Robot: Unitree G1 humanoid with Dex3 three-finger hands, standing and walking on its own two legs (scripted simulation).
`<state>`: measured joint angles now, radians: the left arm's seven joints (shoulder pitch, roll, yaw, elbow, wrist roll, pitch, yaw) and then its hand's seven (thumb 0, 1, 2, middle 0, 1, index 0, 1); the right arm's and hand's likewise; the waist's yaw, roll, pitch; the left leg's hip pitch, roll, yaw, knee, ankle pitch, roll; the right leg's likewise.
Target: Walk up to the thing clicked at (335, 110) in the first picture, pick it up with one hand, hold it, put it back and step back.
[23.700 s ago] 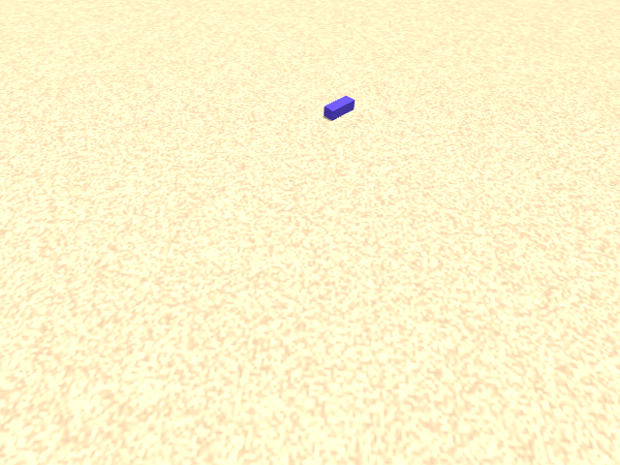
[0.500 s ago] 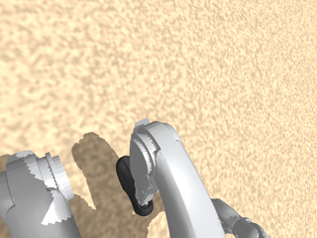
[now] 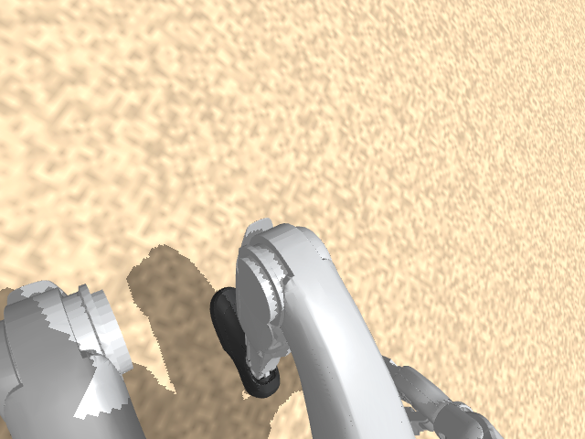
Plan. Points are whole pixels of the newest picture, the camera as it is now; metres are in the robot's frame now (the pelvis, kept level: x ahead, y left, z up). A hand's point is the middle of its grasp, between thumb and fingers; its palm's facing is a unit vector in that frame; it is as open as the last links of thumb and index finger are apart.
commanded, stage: close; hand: left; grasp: from above
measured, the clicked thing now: out of the picture +0.43 +0.35 -0.27
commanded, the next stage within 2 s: settle in 0.12 s
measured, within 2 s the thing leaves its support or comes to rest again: leaves its support in 0.60 s
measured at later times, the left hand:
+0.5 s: hand out of the picture +0.42 +0.35 -0.24, palm faces -0.42 -0.17 -0.89, open 10.2 cm
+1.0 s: hand out of the picture +0.41 +0.37 -0.15, palm faces -0.46 -0.11 -0.88, open 9.9 cm
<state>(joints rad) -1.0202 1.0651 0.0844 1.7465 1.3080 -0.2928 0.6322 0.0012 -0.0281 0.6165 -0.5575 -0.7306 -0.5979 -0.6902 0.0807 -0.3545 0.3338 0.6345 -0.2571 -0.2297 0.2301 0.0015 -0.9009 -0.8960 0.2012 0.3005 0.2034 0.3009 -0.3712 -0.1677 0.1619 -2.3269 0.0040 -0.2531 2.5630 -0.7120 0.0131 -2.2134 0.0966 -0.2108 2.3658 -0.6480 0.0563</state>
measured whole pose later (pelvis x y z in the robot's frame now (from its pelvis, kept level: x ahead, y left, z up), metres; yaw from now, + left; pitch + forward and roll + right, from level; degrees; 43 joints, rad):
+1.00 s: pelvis +0.00 +0.00 +0.02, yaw +4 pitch +32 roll -12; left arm -0.90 0.82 0.05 1.37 1.21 -0.19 0.33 -0.01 0.02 0.43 -0.71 -0.55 -0.74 -0.48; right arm 0.12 -0.31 0.15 0.67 -0.15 -0.12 0.22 0.00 -0.92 -0.90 0.20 0.30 0.20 0.30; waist -0.24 -0.02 -0.01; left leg -2.33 -0.01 -0.17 2.44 -0.69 0.02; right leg -2.23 0.06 -0.14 2.31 -0.67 0.04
